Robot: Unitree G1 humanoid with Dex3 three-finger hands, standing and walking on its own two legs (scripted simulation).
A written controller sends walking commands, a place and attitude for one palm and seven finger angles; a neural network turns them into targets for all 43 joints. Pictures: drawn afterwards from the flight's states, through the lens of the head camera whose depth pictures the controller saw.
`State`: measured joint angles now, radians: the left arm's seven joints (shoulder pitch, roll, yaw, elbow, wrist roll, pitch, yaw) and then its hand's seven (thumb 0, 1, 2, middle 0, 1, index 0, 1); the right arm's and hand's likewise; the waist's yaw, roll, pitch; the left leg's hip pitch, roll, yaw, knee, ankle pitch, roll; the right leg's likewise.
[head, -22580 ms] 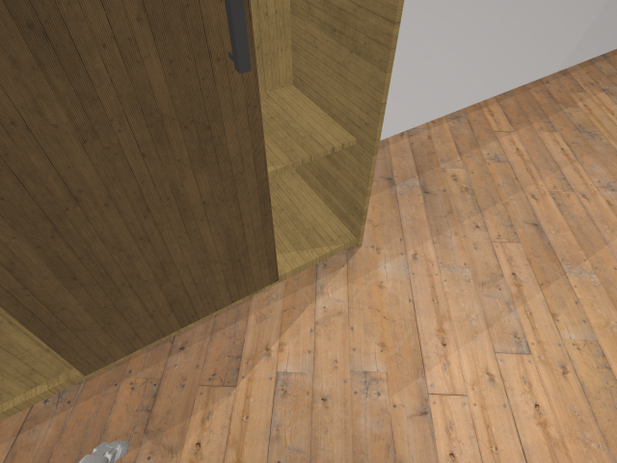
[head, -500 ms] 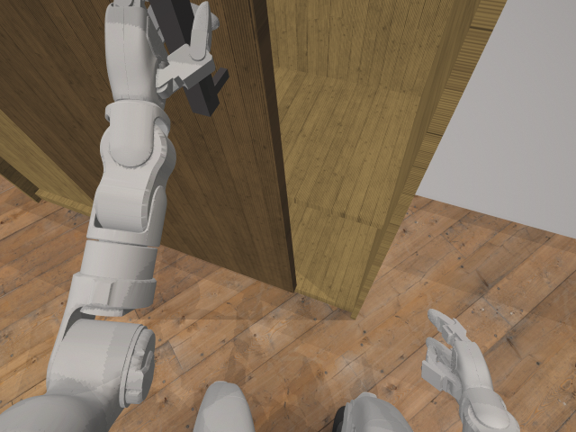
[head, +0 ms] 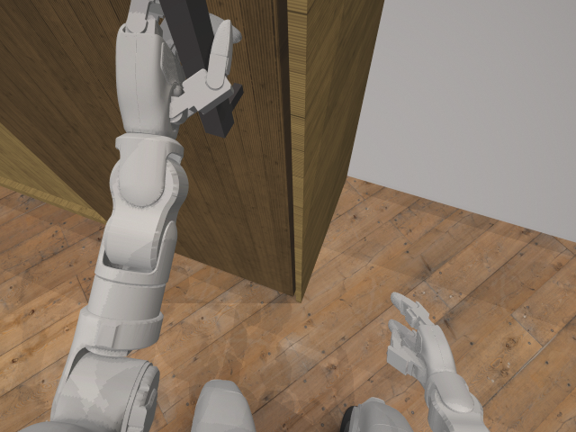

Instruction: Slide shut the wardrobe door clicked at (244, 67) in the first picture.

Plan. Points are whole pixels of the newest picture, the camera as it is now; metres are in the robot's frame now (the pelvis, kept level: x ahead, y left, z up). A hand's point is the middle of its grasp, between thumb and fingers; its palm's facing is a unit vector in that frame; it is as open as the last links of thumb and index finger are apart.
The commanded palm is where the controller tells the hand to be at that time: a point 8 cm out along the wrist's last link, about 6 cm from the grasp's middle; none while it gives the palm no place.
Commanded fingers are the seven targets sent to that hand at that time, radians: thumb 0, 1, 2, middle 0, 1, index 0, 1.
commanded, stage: step sideways, sliding the door along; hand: left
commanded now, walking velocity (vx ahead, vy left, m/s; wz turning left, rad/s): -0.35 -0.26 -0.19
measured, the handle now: out of the picture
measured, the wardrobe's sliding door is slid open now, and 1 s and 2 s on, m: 0.01 0.00 0.01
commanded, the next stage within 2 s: stop walking and hold the door there in 0.30 s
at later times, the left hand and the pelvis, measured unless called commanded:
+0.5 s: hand (227, 67) +0.39 +0.16 +0.24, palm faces +0.58 -0.80 -0.18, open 6.8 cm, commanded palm +0.34 +0.18 +0.23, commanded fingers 0.00 0.90 0.90 -0.45 -1.40 -0.45 -1.40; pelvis -0.01 -0.16 +0.00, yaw -7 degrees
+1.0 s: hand (229, 69) +0.38 +0.15 +0.24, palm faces +0.61 -0.77 -0.20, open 6.4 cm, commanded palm +0.33 +0.19 +0.23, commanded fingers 0.00 0.90 0.90 -0.45 -1.40 -0.45 -1.40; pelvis -0.03 -0.19 +0.02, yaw -15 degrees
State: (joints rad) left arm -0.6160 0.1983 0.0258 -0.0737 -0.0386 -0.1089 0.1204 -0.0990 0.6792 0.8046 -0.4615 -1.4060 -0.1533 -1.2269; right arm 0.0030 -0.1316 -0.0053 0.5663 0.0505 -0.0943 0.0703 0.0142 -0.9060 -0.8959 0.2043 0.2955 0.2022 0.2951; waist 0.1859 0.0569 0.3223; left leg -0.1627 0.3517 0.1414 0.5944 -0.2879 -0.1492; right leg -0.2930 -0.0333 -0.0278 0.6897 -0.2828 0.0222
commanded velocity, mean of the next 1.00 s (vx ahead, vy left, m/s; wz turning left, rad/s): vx -0.11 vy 0.02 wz -0.07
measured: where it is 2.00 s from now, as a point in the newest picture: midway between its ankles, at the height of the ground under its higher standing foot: outside the picture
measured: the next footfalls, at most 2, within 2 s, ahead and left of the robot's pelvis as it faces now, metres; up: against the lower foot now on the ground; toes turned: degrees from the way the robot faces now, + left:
left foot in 0.20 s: +0.01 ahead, +0.10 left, +0.00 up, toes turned +12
right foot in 0.48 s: +0.00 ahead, -0.31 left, +0.00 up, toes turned -18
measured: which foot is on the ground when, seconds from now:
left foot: down 0.00-0.02, up 0.04-0.18, down 0.20-0.48, up 0.50-0.74, down 0.76-1.00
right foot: down 0.00-0.20, up 0.22-0.46, down 0.48-1.00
